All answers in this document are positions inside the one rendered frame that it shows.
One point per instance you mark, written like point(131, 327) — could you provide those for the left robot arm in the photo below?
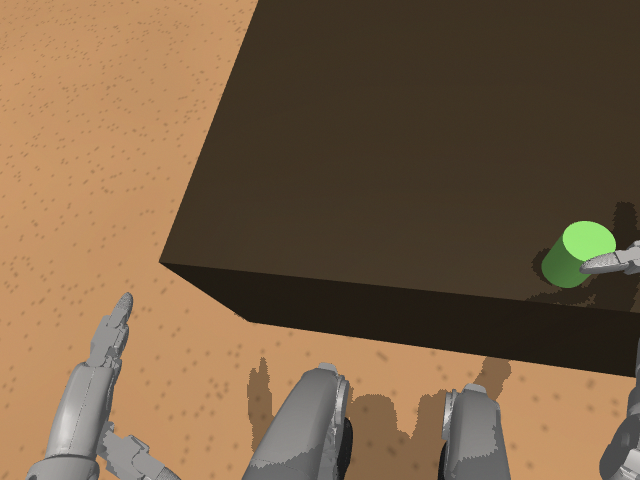
point(64, 467)

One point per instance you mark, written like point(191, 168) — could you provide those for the can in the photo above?
point(580, 242)

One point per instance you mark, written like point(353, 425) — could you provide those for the left robot foot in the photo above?
point(344, 456)

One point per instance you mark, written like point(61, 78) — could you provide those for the right robot hand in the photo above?
point(628, 260)

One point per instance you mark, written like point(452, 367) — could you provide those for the right robot arm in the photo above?
point(621, 459)

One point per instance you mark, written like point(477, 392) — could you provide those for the left robot hand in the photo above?
point(81, 425)

